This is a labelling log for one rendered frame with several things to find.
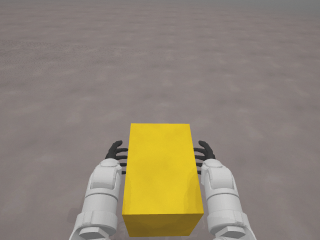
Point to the robot left forearm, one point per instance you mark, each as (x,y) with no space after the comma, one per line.
(98,217)

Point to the robot left hand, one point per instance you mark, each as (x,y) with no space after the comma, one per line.
(114,150)

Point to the carton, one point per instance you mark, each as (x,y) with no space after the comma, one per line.
(162,196)

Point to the robot right forearm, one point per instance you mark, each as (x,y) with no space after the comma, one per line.
(226,218)

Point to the robot right hand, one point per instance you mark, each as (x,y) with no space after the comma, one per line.
(207,151)

